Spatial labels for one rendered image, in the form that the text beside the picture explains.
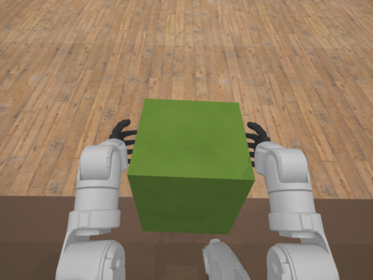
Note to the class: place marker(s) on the robot right forearm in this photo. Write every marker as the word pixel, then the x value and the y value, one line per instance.
pixel 291 200

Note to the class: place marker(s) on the right robot thigh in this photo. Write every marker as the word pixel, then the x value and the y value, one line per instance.
pixel 222 264

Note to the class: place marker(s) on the left robot hand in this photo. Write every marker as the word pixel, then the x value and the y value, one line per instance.
pixel 117 134

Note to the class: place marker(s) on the robot left forearm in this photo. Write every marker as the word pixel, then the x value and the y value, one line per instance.
pixel 96 200

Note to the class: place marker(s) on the robot left upper arm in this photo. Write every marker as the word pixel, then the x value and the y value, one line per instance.
pixel 92 260

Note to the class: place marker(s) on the right robot hand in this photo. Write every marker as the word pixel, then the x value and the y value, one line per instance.
pixel 261 137

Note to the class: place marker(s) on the robot right upper arm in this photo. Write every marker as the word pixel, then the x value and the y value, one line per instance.
pixel 300 261

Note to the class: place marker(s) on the carton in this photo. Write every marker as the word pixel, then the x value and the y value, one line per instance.
pixel 190 169

